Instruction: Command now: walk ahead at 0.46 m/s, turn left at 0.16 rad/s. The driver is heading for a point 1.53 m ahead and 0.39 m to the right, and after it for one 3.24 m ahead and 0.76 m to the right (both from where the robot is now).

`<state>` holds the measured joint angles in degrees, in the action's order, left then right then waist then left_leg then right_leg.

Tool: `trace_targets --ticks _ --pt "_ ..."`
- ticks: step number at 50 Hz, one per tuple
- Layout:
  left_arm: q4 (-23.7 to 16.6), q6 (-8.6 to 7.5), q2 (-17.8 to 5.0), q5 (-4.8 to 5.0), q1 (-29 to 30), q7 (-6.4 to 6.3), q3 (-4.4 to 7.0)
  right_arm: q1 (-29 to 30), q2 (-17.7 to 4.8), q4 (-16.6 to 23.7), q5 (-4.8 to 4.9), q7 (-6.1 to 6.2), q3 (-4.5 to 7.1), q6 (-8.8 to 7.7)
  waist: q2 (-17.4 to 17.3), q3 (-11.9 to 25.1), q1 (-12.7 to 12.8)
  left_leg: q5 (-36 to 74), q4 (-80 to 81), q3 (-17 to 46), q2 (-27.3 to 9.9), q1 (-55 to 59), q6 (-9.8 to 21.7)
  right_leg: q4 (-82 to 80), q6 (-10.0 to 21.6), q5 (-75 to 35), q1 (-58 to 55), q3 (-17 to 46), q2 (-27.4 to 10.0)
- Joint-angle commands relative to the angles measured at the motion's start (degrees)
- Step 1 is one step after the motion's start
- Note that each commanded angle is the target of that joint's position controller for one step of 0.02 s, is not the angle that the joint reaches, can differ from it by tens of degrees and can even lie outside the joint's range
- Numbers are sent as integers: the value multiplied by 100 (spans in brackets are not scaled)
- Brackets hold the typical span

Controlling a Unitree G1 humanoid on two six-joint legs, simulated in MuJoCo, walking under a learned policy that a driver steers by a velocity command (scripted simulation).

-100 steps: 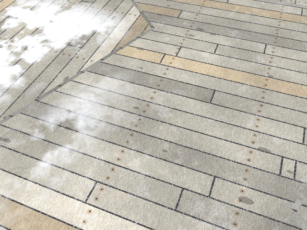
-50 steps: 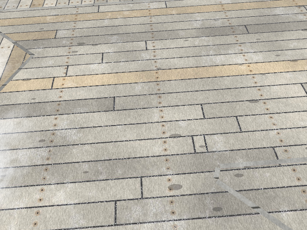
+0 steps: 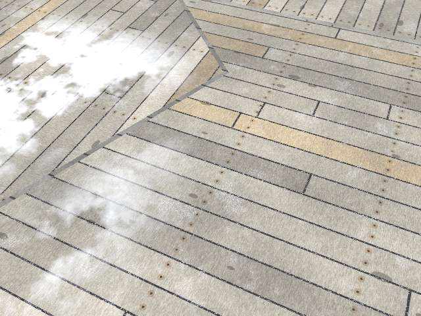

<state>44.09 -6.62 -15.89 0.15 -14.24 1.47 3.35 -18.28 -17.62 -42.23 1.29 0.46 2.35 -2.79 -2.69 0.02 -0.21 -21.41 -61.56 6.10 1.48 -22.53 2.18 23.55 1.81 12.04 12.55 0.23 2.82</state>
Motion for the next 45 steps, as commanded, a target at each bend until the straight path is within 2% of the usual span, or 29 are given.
trace_targets --ticks 1,4,6,8,10,12,14,15,16,17,18,19,20,21,22,23,24,25,28,31,33,36,38,40,41,42,43,44,45 --pt "-210 -14 -646 -25 -253 -46 118 412 -517 524 -54 -75 151 -167 887 -248 168 590 -22 -22 -646 -1894 -84 -1390 971 -150 -1207 1856 -1545" --pt "-100 -10 -790 69 -403 -79 133 799 -288 705 -109 -104 68 -165 753 -328 223 925 682 -297 -697 -2017 -278 -1558 1072 -1168 -1055 1316 -1465" --pt "-16 35 -856 89 -535 -103 129 1212 -136 860 -135 -125 2 -215 702 -360 335 1448 1513 -438 -659 -1825 -338 -1568 1013 -1694 -953 1009 -1322" --pt "83 93 -896 114 -748 -131 122 1646 -46 991 -115 -177 -35 -284 696 -415 456 2032 2356 -555 -482 -1396 -365 -1548 931 -1812 -767 823 -1184" --pt "173 149 -985 135 -997 -164 137 1937 -84 1064 -71 -241 -23 -332 696 -444 522 2410 2812 -587 -310 -1030 -375 -1507 918 -1838 -745 900 -1280" --pt "223 199 -1032 169 -1069 -198 157 2029 -218 1117 -44 -282 34 -367 739 -441 405 2439 3136 -408 -267 -854 -276 -1334 822 -1912 -1003 1077 -1466" --pt "240 254 -1095 168 -1049 -229 193 1881 -401 1091 -40 -281 114 -390 807 -334 204 2143 3322 -350 -219 -491 -136 -1022 691 -2314 -1276 1187 -1590" --pt "230 279 -1142 148 -996 -234 209 1586 -544 1033 -42 -252 186 -392 862 -119 -1 1945 3381 -426 -132 44 -21 -618 612 -3006 -1281 1145 -1541" --pt "205 305 -1111 112 -923 -231 188 901 -726 853 -44 -196 300 -382 827 331 -395 1996 3537 -552 -65 1074 134 192 474 -3493 -1072 976 -1294" --pt "68 308 -912 24 -842 -226 103 -16 -971 695 -114 -126 399 -353 705 1099 -832 1971 3246 -120 -629 2675 392 1501 291 -2712 -226 862 -1013" --pt "-99 257 -163 -27 -1495 -221 -104 -649 -1515 612 -255 -78 516 -294 -707 2124 -646 1432 3246 2012 -2196 4821 1051 3666 -59 207 1718 461 -183" --pt "-46 196 -300 170 -1805 -201 -109 -664 -1198 571 -220 -135 434 -266 -1483 2600 -561 344 4180 3751 -2702 4799 1448 4687 -108 2181 2478 864 -70" --pt "-83 217 -853 314 -1240 -204 61 -278 -726 561 -156 -125 310 -253 -804 1447 -566 -89 4370 2944 -2408 3965 1172 5073 -106 1808 2925 866 -421" --pt "-186 236 -894 298 -802 -210 80 49 -529 541 -119 -117 252 -244 -444 768 -478 215 4475 2050 -2175 3154 1003 4961 -105 1313 2946 664 -668" --pt "-218 266 -810 216 -600 -216 84 335 -386 488 -146 -134 210 -255 -203 369 -308 729 4675 1482 -1926 2427 922 4726 -127 984 2742 601 -836" --pt "-213 328 -730 173 -597 -210 111 546 -274 454 -194 -144 188 -290 -305 145 -128 1094 4892 989 -1728 1913 868 4504 -140 740 2473 626 -990" --pt "-193 398 -608 182 -686 -191 100 676 -276 416 -220 -147 206 -332 -391 52 -2 1379 5064 646 -1650 1567 862 4435 -160 597 2202 609 -1060" --pt "-198 465 -473 180 -714 -186 81 766 -280 364 -205 -148 229 -381 -353 -3 76 1537 5231 401 -1639 1374 914 4391 -189 517 2136 559 -1084" --pt "-417 559 -414 121 -362 -190 73 809 -443 195 -183 -126 305 -473 -137 -285 122 1988 5513 -187 -1703 1227 1006 3885 -289 -7 2459 624 -1163" --pt "-573 487 -362 108 66 -86 36 740 -611 80 -178 -84 352 -443 7 -361 0 2280 5544 -822 -1546 1432 903 2807 -264 -1000 2466 493 -1104" --pt "-716 441 -302 107 505 9 -8 598 -749 9 -150 -57 385 -398 113 -444 -182 2372 5543 -1123 -1543 1573 842 2156 -207 -1398 2355 244 -1026" --pt "-985 439 -329 121 1048 110 -21 297 -917 -135 -65 -47 440 -296 161 -591 -375 2437 5440 -1337 -1696 2120 752 1575 -69 -1337 2487 40 -958" --pt "-1161 451 -401 115 1267 163 1 174 -1004 -210 4 -46 475 -202 125 -619 -393 2798 5188 -1447 -1801 2560 655 1349 71 -960 2579 -103 -869" --pt "-1267 481 -546 98 1171 187 76 185 -1156 -216 48 -25 517 -109 -36 -388 -220 4376 4544 -1625 -1812 2833 529 1252 277 -372 2165 -400 -565" --pt "-1238 509 -693 91 834 179 162 217 -1237 -199 72 -9 538 -63 -141 -97 10 5333 3892 -1726 -1768 2861 456 1252 411 -90 1625 -575 -327" --pt "-1068 534 -919 107 74 144 310 295 -1224 -171 99 7 523 -15 -104 328 472 5798 2823 -1902 -1604 2608 316 992 591 -199 588 -709 -33" --pt "-798 588 -1311 128 -961 51 520 238 -1049 -113 38 38 440 -24 141 873 947 4989 1318 -1967 -1380 1562 74 834 837 -441 -1123 -327 -38" --pt "-780 585 -2073 192 -1040 -31 667 -288 -251 227 -231 -17 174 -129 1754 1308 411 7 -893 -1815 -434 -1183 -352 588 1834 161 -3235 2687 -1612" --pt "-1044 468 -1771 147 -1095 7 537 87 -429 312 -123 -75 135 -342 1353 2287 631 -1372 -1870 -314 91 -2008 -378 -488 2364 1105 -3754 4905 -2264"
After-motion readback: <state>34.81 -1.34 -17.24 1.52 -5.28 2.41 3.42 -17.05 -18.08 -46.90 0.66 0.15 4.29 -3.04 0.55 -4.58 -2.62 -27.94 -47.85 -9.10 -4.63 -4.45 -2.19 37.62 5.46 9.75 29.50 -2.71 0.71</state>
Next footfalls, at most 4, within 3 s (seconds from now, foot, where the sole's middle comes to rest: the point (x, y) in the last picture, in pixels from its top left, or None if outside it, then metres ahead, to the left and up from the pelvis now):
0.34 left None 0.37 0.13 -0.78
0.86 right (284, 293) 0.58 -0.18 -0.78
1.36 left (259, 205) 0.92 -0.13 -0.78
1.84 right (332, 171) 1.07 -0.43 -0.78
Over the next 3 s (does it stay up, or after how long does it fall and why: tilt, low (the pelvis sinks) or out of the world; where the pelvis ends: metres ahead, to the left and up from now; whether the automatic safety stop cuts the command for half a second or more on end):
stays up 1.50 -0.32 -0.01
